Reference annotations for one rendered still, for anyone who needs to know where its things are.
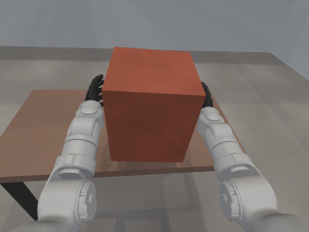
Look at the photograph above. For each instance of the right robot hand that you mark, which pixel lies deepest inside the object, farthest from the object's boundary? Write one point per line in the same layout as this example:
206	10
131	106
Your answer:
208	100

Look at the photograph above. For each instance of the table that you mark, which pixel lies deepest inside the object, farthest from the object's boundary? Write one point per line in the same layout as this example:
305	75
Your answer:
35	138

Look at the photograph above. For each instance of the robot left upper arm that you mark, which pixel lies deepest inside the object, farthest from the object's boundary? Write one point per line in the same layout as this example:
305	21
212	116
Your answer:
65	205

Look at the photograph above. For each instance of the carton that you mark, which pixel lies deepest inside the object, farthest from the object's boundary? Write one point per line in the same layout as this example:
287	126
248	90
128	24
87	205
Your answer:
152	100

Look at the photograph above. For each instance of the left robot hand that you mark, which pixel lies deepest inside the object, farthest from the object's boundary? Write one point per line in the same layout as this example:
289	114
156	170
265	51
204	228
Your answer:
94	90

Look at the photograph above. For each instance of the robot left forearm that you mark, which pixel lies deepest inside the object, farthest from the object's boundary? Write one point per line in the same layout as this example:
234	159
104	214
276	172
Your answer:
77	160

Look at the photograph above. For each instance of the robot right forearm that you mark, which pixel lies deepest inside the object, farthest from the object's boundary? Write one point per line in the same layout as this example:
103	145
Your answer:
228	158

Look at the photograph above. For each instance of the robot right upper arm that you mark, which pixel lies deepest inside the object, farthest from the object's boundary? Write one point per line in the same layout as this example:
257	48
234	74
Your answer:
250	201

